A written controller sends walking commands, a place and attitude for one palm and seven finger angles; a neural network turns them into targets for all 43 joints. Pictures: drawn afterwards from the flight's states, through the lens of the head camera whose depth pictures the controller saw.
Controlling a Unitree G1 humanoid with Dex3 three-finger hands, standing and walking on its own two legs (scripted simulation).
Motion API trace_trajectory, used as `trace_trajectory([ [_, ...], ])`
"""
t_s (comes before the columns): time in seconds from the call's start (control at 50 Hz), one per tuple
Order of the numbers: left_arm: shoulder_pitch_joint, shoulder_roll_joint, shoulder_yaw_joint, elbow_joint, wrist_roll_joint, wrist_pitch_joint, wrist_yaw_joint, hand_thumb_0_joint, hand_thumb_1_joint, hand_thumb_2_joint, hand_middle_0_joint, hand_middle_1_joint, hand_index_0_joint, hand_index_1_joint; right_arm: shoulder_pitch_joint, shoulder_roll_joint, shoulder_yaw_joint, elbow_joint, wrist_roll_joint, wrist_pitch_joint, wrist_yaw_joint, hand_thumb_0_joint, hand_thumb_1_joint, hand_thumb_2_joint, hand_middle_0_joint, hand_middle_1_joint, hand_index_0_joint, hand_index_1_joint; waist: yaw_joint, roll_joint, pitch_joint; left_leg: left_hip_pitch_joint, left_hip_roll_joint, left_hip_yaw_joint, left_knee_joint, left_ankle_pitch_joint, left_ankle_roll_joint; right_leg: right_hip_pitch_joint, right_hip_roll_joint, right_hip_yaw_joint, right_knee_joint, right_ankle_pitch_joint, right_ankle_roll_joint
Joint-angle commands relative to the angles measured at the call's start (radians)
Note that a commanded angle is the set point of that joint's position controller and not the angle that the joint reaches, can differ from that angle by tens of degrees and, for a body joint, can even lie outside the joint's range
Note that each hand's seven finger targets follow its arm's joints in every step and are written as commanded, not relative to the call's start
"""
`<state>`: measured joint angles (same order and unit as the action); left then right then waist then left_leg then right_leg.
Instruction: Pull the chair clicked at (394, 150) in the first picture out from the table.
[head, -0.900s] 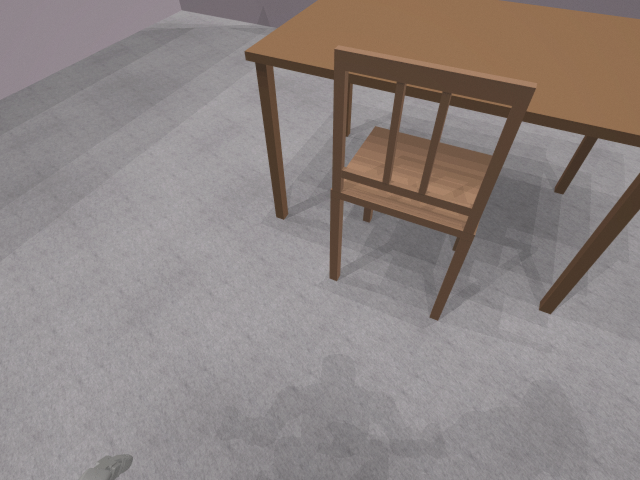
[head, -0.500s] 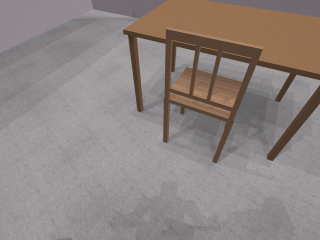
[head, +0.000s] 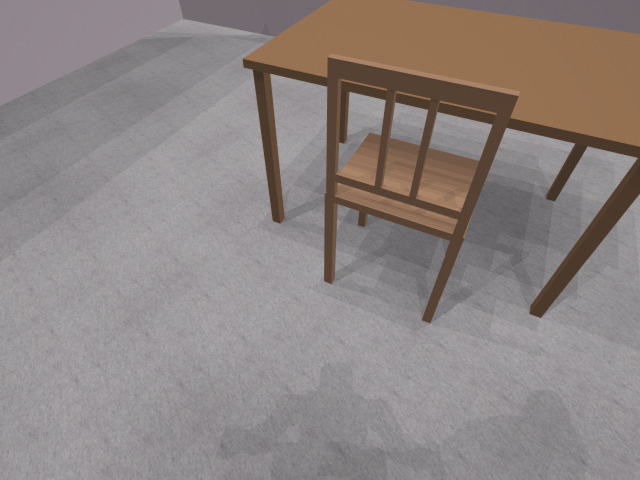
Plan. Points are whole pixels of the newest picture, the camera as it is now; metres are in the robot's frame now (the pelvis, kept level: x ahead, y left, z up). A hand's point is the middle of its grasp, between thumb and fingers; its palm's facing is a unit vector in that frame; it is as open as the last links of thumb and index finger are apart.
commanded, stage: look at it before walking up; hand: left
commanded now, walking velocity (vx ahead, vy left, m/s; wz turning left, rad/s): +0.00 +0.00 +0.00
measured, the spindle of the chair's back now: (384, 141) +0.91 -0.12 -0.09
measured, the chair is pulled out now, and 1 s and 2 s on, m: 0.00 0.00 0.00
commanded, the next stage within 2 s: turn to face it in 0.54 s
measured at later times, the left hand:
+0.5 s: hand out of the picture +0.08 +0.25 -0.15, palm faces -0.03 -0.94 -0.34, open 7.4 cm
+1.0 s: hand out of the picture +0.07 +0.21 -0.18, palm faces -0.13 -0.95 -0.29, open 7.4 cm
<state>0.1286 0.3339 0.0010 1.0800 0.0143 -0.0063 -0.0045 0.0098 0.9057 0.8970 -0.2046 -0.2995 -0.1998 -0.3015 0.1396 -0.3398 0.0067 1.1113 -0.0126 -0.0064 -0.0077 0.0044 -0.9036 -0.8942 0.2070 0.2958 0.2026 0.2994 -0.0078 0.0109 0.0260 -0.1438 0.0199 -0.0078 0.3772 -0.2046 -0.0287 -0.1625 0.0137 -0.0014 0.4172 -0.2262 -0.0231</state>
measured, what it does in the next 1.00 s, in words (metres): stands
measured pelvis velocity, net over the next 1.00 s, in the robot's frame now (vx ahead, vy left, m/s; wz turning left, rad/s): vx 0.00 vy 0.00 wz -0.17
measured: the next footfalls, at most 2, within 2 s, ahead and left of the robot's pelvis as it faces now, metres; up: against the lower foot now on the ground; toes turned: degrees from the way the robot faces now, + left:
left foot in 1.48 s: +0.05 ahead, +0.13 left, +0.00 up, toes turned -16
right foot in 1.90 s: +0.04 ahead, -0.13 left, +0.00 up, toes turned -29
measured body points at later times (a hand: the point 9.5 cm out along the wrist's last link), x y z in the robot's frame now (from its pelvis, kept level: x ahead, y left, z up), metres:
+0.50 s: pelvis +0.01 +0.01 +0.00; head +0.01 +0.00 +0.45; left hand +0.08 +0.30 -0.13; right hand +0.08 -0.29 -0.13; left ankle +0.00 +0.14 -0.74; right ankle +0.00 -0.10 -0.74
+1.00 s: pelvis +0.00 +0.00 -0.02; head +0.03 -0.02 +0.43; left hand +0.08 +0.26 -0.16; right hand +0.05 -0.27 -0.17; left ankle +0.00 +0.14 -0.74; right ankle -0.01 -0.09 -0.74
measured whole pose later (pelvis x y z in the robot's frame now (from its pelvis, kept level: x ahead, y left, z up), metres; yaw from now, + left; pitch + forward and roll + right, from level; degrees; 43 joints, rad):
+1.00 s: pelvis +0.00 +0.00 -0.02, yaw -10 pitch -1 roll +3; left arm 0.23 0.25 0.04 0.96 0.03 0.05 -0.02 0.01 0.91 0.90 -0.20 -0.30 -0.20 -0.30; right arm 0.14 -0.24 -0.03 0.98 -0.02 0.02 -0.02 0.00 -0.90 -0.89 0.21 0.30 0.20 0.30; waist 0.03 -0.01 0.09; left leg -0.23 0.06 0.15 0.60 -0.35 -0.03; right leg -0.33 0.01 0.01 0.70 -0.35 0.00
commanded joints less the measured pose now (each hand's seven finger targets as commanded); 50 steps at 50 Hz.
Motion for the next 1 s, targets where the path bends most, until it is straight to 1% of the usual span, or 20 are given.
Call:
trace_trajectory([
  [0.0,-0.049,0.217,0.044,-0.064,-0.004,-0.022,0.014,0.0,0.9,0.9,-0.2,-0.3,-0.2,-0.3,-0.051,-0.196,-0.038,-0.069,0.001,-0.028,-0.008,0.0,-0.9,-0.9,0.2,0.3,0.2,0.3,0.01,-0.024,-0.038,-0.011,0.09,-0.08,-0.055,0.079,0.048,-0.003,-0.132,0.132,-0.105,0.071,-0.018],
  [0.08,-0.05,0.217,0.043,-0.067,-0.003,-0.021,0.013,0.0,0.9,0.9,-0.2,-0.3,-0.2,-0.3,-0.051,-0.2,-0.038,-0.068,0.001,-0.029,-0.007,0.0,-0.9,-0.9,0.2,0.3,0.2,0.3,0.01,-0.022,-0.041,-0.009,0.089,-0.084,-0.057,0.074,0.049,-0.009,-0.129,0.13,-0.108,0.046,-0.016],
  [0.16,-0.047,0.214,0.042,-0.066,-0.005,-0.023,0.013,0.0,0.9,0.9,-0.2,-0.3,-0.2,-0.3,-0.055,-0.201,-0.039,-0.068,0.0,-0.032,-0.008,0.0,-0.9,-0.9,0.2,0.3,0.2,0.3,0.008,-0.011,-0.066,0.013,0.094,-0.082,-0.054,0.122,0.048,0.007,-0.131,0.125,-0.094,0.123,-0.016],
  [0.24,-0.048,0.213,0.041,-0.063,-0.004,-0.021,0.013,0.0,0.9,0.9,-0.2,-0.3,-0.2,-0.3,-0.062,-0.201,-0.04,-0.066,0.002,-0.032,-0.009,0.0,-0.9,-0.9,0.2,0.3,0.2,0.3,0.01,-0.001,-0.059,0.011,0.097,-0.085,-0.063,0.122,0.05,0.011,-0.128,0.119,-0.09,0.13,-0.013],
  [0.36,-0.04,0.212,0.042,-0.06,-0.004,-0.023,0.014,0.0,0.9,0.9,-0.2,-0.3,-0.2,-0.3,-0.062,-0.2,-0.04,-0.065,0.003,-0.033,-0.01,0.0,-0.9,-0.9,0.2,0.3,0.2,0.3,0.01,-0.018,-0.079,0.028,0.099,-0.084,-0.061,0.155,0.051,0.03,-0.133,0.112,-0.088,0.17,-0.012],
  [0.44,-0.041,0.214,0.041,-0.059,-0.004,-0.024,0.014,0.0,0.9,0.9,-0.2,-0.3,-0.2,-0.3,-0.066,-0.202,-0.04,-0.063,0.004,-0.031,-0.009,0.0,-0.9,-0.9,0.2,0.3,0.2,0.3,0.008,-0.017,-0.063,0.027,0.098,-0.083,-0.062,0.152,0.049,0.024,-0.134,0.115,-0.094,0.173,-0.012],
  [0.6,-0.037,0.215,0.041,-0.056,-0.003,-0.024,0.015,0.0,0.9,0.9,-0.2,-0.3,-0.2,-0.3,-0.073,-0.202,-0.041,-0.062,0.005,-0.031,-0.009,0.0,-0.9,-0.9,0.2,0.3,0.2,0.3,0.009,-0.014,-0.063,0.035,0.1,-0.083,-0.065,0.16,0.05,0.028,-0.135,0.109,-0.098,0.181,-0.009],
  [0.66,-0.041,0.221,0.045,-0.063,-0.003,-0.021,0.012,0.0,0.9,0.9,-0.2,-0.3,-0.2,-0.3,-0.07,-0.209,-0.046,-0.067,0.003,-0.031,-0.013,0.0,-0.9,-0.9,0.2,0.3,0.2,0.3,0.007,-0.015,-0.058,0.052,0.105,-0.066,-0.051,0.163,0.047,0.009,-0.127,0.131,-0.091,0.212,-0.016],
  [0.68,-0.031,0.203,0.047,-0.068,-0.002,-0.014,0.013,0.0,0.9,0.9,-0.2,-0.3,-0.2,-0.3,-0.054,-0.188,-0.045,-0.071,0.002,-0.029,-0.014,0.0,-0.9,-0.9,0.2,0.3,0.2,0.3,0.006,-0.011,-0.064,0.055,0.109,-0.05,-0.03,0.176,0.044,0.001,-0.126,0.135,-0.071,0.245,-0.017],
  [0.72,0.017,0.12,0.036,-0.071,-0.003,0.011,0.017,0.0,0.9,0.9,-0.2,-0.3,-0.2,-0.3,-0.007,-0.098,-0.034,-0.075,0.001,-0.015,-0.019,0.0,-0.9,-0.9,0.2,0.3,0.2,0.3,0.004,-0.015,-0.069,0.048,0.112,-0.014,0.006,0.177,0.03,-0.024,-0.119,0.144,-0.022,0.285,-0.007],
  [0.76,0.04,0.107,0.041,-0.095,-0.001,0.027,0.016,0.0,0.9,0.9,-0.2,-0.3,-0.2,-0.3,0.014,-0.095,-0.043,-0.099,0.0,-0.003,-0.025,0.0,-0.9,-0.9,0.2,0.3,0.2,0.3,0.001,0.0,-0.05,0.043,0.127,-0.001,0.026,0.169,0.031,-0.079,-0.099,0.149,0.031,0.287,-0.004],
  [0.8,0.055,0.101,0.05,-0.123,0.002,0.036,0.012,0.0,0.9,0.9,-0.2,-0.3,-0.2,-0.3,0.022,-0.108,-0.058,-0.131,-0.001,0.004,-0.029,0.0,-0.9,-0.9,0.2,0.3,0.2,0.3,0.002,0.025,-0.058,0.046,0.159,-0.007,0.037,0.17,0.049,-0.124,-0.073,0.135,0.099,0.268,0.001],
  [0.84,0.066,0.086,0.055,-0.149,0.004,0.041,0.007,0.0,0.9,0.9,-0.2,-0.3,-0.2,-0.3,0.016,-0.12,-0.073,-0.161,-0.003,0.007,-0.031,0.0,-0.9,-0.9,0.2,0.3,0.2,0.3,0.005,0.078,-0.047,0.035,0.207,-0.032,0.026,0.17,0.08,-0.179,-0.038,0.107,0.197,0.2,0.011],
  [0.86,0.077,0.073,0.058,-0.159,0.005,0.044,0.004,0.0,0.9,0.9,-0.2,-0.3,-0.2,-0.3,0.01,-0.124,-0.08,-0.174,-0.003,0.007,-0.03,0.0,-0.9,-0.9,0.2,0.3,0.2,0.3,0.01,0.115,-0.045,0.011,0.248,-0.048,0.015,0.182,0.107,-0.19,-0.022,0.081,0.27,0.106,0.018],
  [0.88,0.09,0.062,0.059,-0.17,0.005,0.047,0.002,0.0,0.9,0.9,-0.2,-0.3,-0.2,-0.3,0.003,-0.127,-0.085,-0.185,-0.002,0.006,-0.028,0.0,-0.9,-0.9,0.2,0.3,0.2,0.3,0.018,0.147,-0.048,-0.005,0.292,-0.07,0.002,0.218,0.141,-0.198,-0.01,0.049,0.35,-0.067,0.025],
  [0.9,0.1,0.044,0.064,-0.178,0.006,0.05,-0.001,0.0,0.9,0.9,-0.2,-0.3,-0.2,-0.3,-0.009,-0.125,-0.088,-0.197,-0.005,0.004,-0.027,0.0,-0.9,-0.9,0.2,0.3,0.2,0.3,0.025,0.17,-0.041,-0.034,0.324,-0.07,-0.004,0.251,0.169,-0.196,-0.016,0.015,0.401,-0.194,0.033],
  [0.92,0.123,0.035,0.069,-0.183,0.006,0.052,-0.003,0.0,0.9,0.9,-0.2,-0.3,-0.2,-0.3,-0.033,-0.119,-0.091,-0.209,-0.007,0.004,-0.026,0.0,-0.9,-0.9,0.2,0.3,0.2,0.3,0.039,0.172,-0.029,-0.079,0.338,-0.053,0.016,0.258,0.176,-0.161,-0.04,0.015,0.399,-0.228,0.031],
  [0.94,0.159,0.029,0.073,-0.181,0.007,0.048,-0.006,0.0,0.9,0.9,-0.2,-0.3,-0.2,-0.3,-0.049,-0.114,-0.092,-0.218,-0.009,0.005,-0.026,0.0,-0.9,-0.9,0.2,0.3,0.2,0.3,0.06,0.139,-0.024,-0.118,0.314,-0.01,0.081,0.257,0.152,-0.105,-0.048,0.007,0.325,-0.184,0.027],
  [0.96,0.229,0.034,0.081,-0.165,0.01,0.04,-0.005,0.0,0.9,0.9,-0.2,-0.3,-0.2,-0.3,-0.071,-0.104,-0.094,-0.227,-0.008,0.01,-0.024,0.0,-0.9,-0.9,0.2,0.3,0.2,0.3,0.097,0.082,-0.033,-0.176,0.256,0.054,0.225,0.18,0.098,-0.018,-0.061,0.026,0.175,-0.018,0.021],
  [0.98,0.253,0.128,0.098,-0.168,0.025,0.024,0.005,0.0,0.9,0.9,-0.2,-0.3,-0.2,-0.3,-0.04,-0.035,-0.085,-0.242,0.002,0.02,-0.02,0.0,-0.9,-0.9,0.2,0.3,0.2,0.3,0.09,-0.244,-0.031,-0.33,0.091,0.155,0.499,-0.116,0.004,0.03,-0.228,0.324,-0.039,0.176,-0.032],
])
